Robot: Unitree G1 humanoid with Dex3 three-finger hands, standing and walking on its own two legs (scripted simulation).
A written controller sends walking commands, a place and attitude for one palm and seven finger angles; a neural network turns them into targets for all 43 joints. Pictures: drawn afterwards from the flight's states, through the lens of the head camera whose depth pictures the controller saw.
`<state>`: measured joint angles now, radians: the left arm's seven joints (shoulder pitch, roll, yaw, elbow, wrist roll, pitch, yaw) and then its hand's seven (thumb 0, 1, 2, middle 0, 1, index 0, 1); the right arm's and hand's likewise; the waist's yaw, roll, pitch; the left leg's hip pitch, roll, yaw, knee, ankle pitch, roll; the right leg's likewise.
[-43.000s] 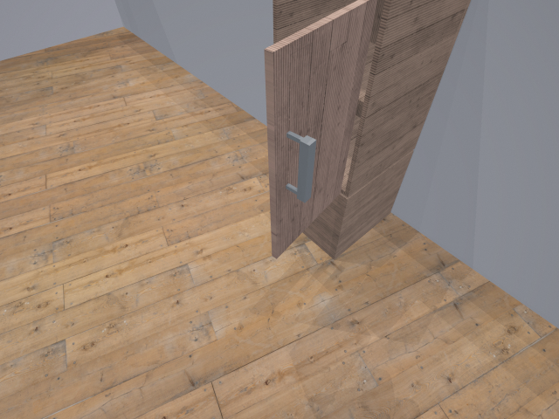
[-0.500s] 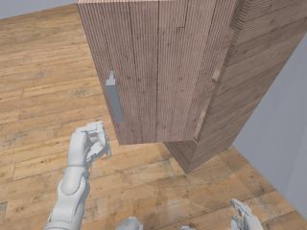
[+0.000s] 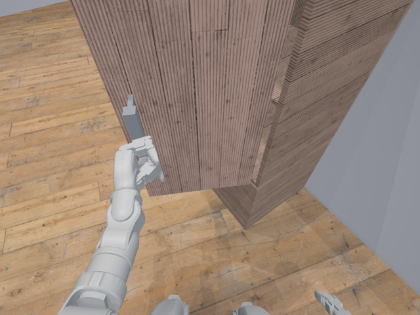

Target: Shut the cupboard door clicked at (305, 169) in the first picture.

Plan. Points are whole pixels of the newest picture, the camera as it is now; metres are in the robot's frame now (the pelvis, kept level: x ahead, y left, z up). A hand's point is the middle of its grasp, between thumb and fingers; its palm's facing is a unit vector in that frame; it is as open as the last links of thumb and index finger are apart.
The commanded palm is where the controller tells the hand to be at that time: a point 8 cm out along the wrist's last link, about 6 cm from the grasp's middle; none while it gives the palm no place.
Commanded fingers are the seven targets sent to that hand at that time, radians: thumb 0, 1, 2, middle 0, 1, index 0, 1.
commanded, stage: bring the fist close to the handle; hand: left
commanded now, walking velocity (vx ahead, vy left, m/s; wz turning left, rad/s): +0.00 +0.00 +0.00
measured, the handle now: (139, 132) +0.48 +0.16 +0.06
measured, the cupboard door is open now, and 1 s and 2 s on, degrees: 63 53 36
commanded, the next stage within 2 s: push the door shut along its arc in 0.26 s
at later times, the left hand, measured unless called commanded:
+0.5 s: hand (151, 163) +0.39 +0.12 +0.06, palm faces +0.08 -1.00 -0.03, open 3.1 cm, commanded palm +0.37 +0.17 +0.07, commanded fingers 0.00 0.90 0.90 -1.30 -1.50 -1.30 -1.50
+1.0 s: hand (155, 137) +0.46 +0.12 +0.06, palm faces -0.04 -1.00 -0.01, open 3.2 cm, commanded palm +0.44 +0.17 +0.07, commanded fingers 0.00 0.90 0.90 -1.30 -1.50 -1.30 -1.50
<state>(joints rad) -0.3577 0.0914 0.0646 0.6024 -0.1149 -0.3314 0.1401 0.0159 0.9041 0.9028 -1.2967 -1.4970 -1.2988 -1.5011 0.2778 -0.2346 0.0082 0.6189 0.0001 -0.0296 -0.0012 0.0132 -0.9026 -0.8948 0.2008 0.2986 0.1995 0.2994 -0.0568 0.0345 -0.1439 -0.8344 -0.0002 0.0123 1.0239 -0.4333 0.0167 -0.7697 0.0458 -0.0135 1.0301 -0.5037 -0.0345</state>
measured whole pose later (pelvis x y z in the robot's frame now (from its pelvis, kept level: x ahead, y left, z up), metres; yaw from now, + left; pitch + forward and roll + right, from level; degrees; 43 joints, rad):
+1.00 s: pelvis -0.01 +0.01 -0.01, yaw +0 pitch +18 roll -2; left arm -0.77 0.25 0.19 1.08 -0.11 -0.43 -0.06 0.02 0.92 0.92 -1.30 -1.50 -1.31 -1.50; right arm 0.35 -0.26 0.00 0.68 0.01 -0.02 0.01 0.01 -0.90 -0.89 0.20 0.30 0.20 0.30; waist -0.12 0.04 -0.14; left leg -0.96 0.00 0.01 1.08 -0.43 0.03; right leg -0.88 0.04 -0.02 1.07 -0.50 -0.02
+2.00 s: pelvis +0.00 +0.00 -0.04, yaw -2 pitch +28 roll -3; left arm -1.22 0.49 0.26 1.31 -0.04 -0.27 -0.27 0.03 0.90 0.92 -1.30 -1.50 -1.30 -1.50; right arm 0.43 -0.27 0.02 0.66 -0.01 -0.01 0.03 0.01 -0.90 -0.89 0.20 0.30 0.20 0.30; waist -0.25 0.07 -0.13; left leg -1.21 0.04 -0.02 1.22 -0.48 0.02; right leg -1.13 0.08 -0.05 1.18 -0.53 -0.04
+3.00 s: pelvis +0.02 -0.01 -0.01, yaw -1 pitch +25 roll -1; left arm -1.01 0.18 0.25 1.21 0.08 -0.44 0.33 0.01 0.91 0.91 -1.29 -1.50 -1.30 -1.50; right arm 0.48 -0.25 -0.03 0.68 -0.09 0.02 0.14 0.01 -0.90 -0.89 0.20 0.30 0.20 0.30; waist -0.20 0.06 -0.18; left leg -1.05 0.03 0.00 1.08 -0.46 0.00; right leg -0.98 0.07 -0.02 1.08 -0.53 -0.05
